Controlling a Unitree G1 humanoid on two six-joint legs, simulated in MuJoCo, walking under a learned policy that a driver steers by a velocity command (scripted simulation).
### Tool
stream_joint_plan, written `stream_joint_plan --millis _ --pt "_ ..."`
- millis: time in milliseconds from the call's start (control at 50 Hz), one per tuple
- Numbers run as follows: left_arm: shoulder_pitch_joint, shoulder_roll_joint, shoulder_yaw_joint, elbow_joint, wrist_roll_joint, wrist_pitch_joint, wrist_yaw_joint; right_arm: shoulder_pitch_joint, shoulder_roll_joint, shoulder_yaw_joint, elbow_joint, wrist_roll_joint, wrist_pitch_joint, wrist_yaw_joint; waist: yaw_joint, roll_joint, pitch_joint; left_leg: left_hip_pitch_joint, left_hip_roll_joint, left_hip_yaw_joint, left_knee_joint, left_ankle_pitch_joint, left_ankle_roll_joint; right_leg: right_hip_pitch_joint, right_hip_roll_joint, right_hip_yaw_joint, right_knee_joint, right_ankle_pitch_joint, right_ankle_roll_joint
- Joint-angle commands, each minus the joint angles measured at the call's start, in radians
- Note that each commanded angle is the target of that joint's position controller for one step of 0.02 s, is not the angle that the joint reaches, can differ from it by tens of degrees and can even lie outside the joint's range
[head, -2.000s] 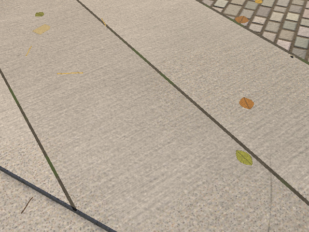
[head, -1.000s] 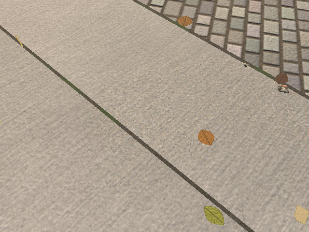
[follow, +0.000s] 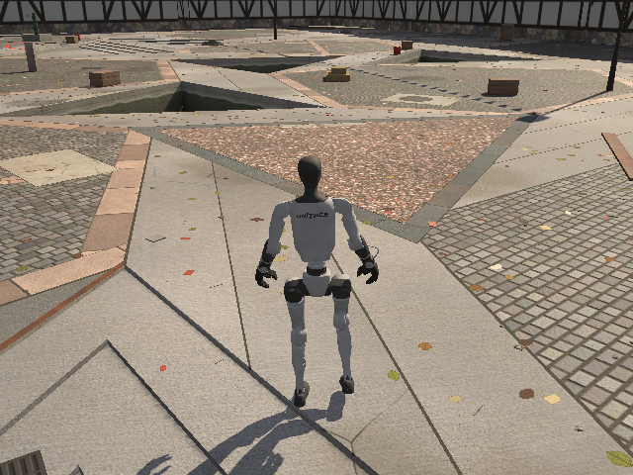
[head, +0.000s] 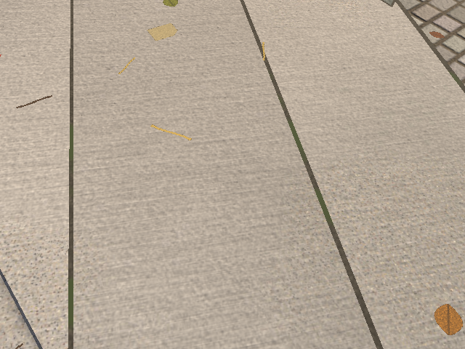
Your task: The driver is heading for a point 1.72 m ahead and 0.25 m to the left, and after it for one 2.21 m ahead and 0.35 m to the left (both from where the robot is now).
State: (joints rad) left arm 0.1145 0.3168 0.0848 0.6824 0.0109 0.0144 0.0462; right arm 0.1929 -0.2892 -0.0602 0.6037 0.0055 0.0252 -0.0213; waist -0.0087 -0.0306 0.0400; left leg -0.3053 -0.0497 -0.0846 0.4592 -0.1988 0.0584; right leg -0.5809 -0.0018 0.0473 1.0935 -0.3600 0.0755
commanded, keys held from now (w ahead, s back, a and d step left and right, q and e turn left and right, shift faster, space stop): q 0.32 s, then no key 0.62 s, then w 0.06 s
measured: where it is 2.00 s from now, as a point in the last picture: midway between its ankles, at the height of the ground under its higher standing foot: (186, 323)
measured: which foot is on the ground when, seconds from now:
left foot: down 0.00-0.26, up 0.28-0.60, down 0.62-1.00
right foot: up 0.00-0.24, down 0.26-1.00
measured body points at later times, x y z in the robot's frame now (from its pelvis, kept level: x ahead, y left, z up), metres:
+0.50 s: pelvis +0.00 -0.03 +0.00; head +0.04 -0.04 +0.45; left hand +0.07 +0.27 -0.09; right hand +0.22 -0.26 -0.11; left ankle -0.05 +0.10 -0.69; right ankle +0.03 -0.14 -0.74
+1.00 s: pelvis +0.01 +0.01 -0.01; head +0.01 +0.02 +0.44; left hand +0.01 +0.30 -0.13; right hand +0.23 -0.16 -0.10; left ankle -0.03 +0.09 -0.74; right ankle +0.03 -0.14 -0.74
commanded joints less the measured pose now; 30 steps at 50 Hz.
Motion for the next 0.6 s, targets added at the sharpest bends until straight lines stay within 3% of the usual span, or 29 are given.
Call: stream_joint_plan --millis 20,100,180,240,260,280,300,320,360,400,480,520,560,600 --pt "-0.029 0.047 0.006 -0.072 -0.003 -0.015 0.001 -0.028 -0.166 -0.047 -0.073 0.004 -0.01 -0.015 0.002 0.158 -0.144 0.178 0.216 -0.258 -0.101 0.279 0.168 -0.037 0.005 0.028 -0.13 0.04 0.011" --pt "-0.051 0.045 0.001 -0.075 -0.009 -0.022 -0.012 -0.032 -0.185 -0.055 -0.078 0.002 -0.002 -0.012 -0.011 0.186 -0.127 0.117 0.207 -0.332 -0.095 0.164 0.17 0.068 0.029 0.038 -0.291 0.006 0.005" --pt "-0.033 0.058 0.006 -0.074 -0.021 -0.039 -0.027 -0.046 -0.184 -0.057 -0.079 0.011 0.008 -0.001 -0.011 0.202 -0.138 0.129 0.201 -0.426 -0.055 0.255 0.165 0.162 0.051 0.045 -0.434 -0.024 -0.017" --pt "0.048 0.071 0.017 -0.047 -0.019 -0.053 -0.037 -0.081 -0.168 -0.054 -0.085 0.03 0.02 -0.007 0.041 0.181 -0.154 0.088 0.135 -0.425 0.02 0.224 0.096 0.352 0.025 0.036 -0.724 0.188 -0.055" --pt "0.069 0.128 0.031 -0.048 -0.003 -0.05 -0.032 -0.048 -0.128 -0.043 -0.089 0.022 0.02 -0.008 0.023 0.068 -0.188 -0.018 0.072 -0.351 0.143 0.007 0.041 0.482 -0.131 0.152 -0.743 0.282 -0.113" --pt "0.03 0.202 0.044 -0.05 0.02 -0.038 -0.028 0.001 -0.109 -0.041 -0.102 0.024 0.013 -0.004 -0.041 -0.225 -0.133 -0.236 -0.105 -0.129 0.321 -0.364 -0.028 0.518 -0.317 0.376 -0.77 0.515 -0.266" --pt "0.025 0.147 0.034 -0.067 0.032 -0.041 -0.027 0.006 -0.194 -0.066 -0.086 0.002 0.004 -0.004 -0.007 -0.213 -0.134 -0.278 -0.06 -0.084 0.585 -0.455 -0.087 0.465 -0.419 0.453 -0.786 0.562 -0.376" --pt "-0.017 0.093 0.016 -0.082 0.023 -0.04 -0.02 0.02 -0.228 -0.083 -0.064 0.01 0.007 -0.001 -0.024 -0.133 -0.119 -0.278 -0.023 -0.081 0.699 -0.386 -0.109 0.437 -0.375 0.365 -0.773 0.52 -0.359" --pt "-0.054 0.054 0.001 -0.087 -0.004 -0.035 -0.009 0.024 -0.173 -0.072 -0.038 0.008 0.024 -0.006 -0.022 -0.087 -0.08 -0.305 -0.02 -0.066 0.783 -0.277 -0.143 0.428 -0.263 0.227 -0.754 0.443 -0.294" --pt "-0.026 0.06 -0.004 -0.074 -0.008 -0.023 -0.001 0.001 -0.109 -0.049 -0.047 0.018 0.03 -0.004 -0.004 -0.094 -0.058 -0.308 -0.031 -0.025 0.716 -0.235 -0.161 0.434 -0.207 0.137 -0.755 0.477 -0.294" --pt "0.017 0.095 0.006 -0.056 -0.007 -0.004 0.0 -0.059 -0.052 -0.017 -0.072 0.007 0.022 0.002 0.039 -0.153 -0.108 -0.175 0.006 0.044 0.4 -0.273 -0.165 0.492 -0.212 0.101 -0.731 0.483 -0.31" --pt "0.035 0.12 0.012 -0.043 -0.017 0.001 -0.005 -0.069 -0.056 -0.013 -0.073 0.009 0.018 0.011 0.056 -0.17 -0.112 -0.094 0.014 0.078 0.26 -0.253 -0.151 0.476 -0.231 0.116 -0.729 0.469 -0.318" --pt "0.041 0.128 0.009 -0.028 -0.029 0.005 -0.007 -0.034 -0.064 -0.017 -0.053 0.01 0.017 0.017 0.042 -0.157 -0.106 -0.005 0.008 0.102 0.084 -0.145 -0.125 0.451 -0.231 0.123 -0.704 0.445 -0.31" --pt "0.069 0.1 -0.006 -0.003 -0.038 0.0 -0.009 0.018 -0.064 -0.017 -0.023 0.001 0.013 0.019 0.014 -0.114 -0.1 0.178 -0.002 0.109 -0.163 0.064 -0.072 0.364 -0.201 0.101 -0.67 0.364 -0.249"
